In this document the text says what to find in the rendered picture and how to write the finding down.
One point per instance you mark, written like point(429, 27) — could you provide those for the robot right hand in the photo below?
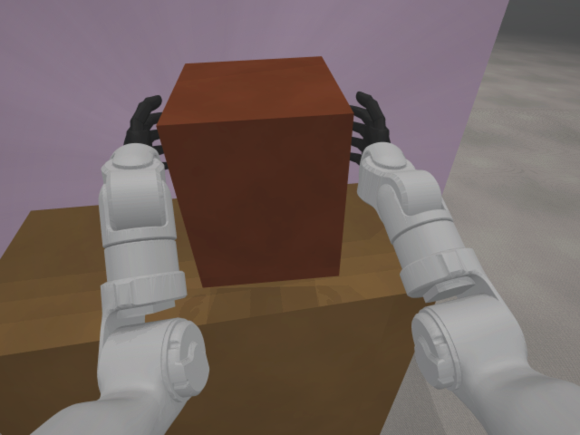
point(373, 130)

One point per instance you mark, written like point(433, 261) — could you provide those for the carton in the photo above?
point(258, 152)

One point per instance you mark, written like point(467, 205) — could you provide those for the pedestal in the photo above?
point(316, 356)

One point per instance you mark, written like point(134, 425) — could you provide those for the robot left hand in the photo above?
point(141, 123)

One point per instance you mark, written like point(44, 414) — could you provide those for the left robot forearm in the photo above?
point(138, 233)

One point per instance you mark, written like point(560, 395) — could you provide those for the right robot forearm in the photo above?
point(435, 263)

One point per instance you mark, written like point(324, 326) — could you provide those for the robot left upper arm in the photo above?
point(147, 373)

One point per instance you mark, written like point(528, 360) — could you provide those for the robot right upper arm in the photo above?
point(472, 347)

